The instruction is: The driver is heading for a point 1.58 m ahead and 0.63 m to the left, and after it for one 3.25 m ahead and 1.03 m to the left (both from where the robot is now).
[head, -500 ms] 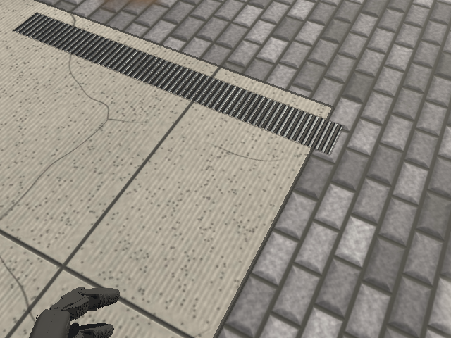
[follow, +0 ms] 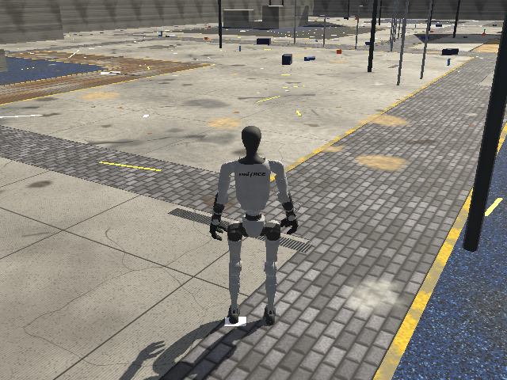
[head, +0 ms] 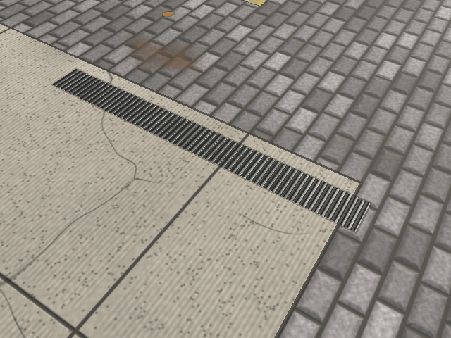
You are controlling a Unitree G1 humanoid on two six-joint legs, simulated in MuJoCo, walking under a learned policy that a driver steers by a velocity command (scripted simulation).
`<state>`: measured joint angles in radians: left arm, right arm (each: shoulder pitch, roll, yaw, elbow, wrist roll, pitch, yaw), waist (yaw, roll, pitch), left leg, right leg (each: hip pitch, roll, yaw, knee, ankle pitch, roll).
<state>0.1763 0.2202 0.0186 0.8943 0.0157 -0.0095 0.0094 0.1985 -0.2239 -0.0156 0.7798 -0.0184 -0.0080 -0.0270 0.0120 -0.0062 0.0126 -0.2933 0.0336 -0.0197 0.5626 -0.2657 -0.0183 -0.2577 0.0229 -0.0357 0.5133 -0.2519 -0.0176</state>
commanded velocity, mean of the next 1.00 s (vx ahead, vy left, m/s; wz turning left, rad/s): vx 0.15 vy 0.00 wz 0.00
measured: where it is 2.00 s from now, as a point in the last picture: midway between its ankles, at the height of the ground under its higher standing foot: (217, 236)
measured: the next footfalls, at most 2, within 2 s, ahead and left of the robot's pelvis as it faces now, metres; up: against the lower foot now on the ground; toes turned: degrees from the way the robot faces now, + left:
right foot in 1.34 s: +0.49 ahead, -0.10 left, +0.00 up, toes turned +0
left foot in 1.82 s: +0.85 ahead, +0.15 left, +0.00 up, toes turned +32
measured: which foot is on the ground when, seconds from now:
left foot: down 0.00-1.00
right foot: down 0.00-0.92, up 0.94-1.00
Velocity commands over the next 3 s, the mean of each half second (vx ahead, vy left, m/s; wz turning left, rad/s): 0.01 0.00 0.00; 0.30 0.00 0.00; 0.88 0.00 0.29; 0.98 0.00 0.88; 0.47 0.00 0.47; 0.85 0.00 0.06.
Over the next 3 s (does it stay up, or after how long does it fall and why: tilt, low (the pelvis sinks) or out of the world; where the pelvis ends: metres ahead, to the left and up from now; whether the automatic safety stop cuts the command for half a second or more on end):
stays up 1.30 0.45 -0.01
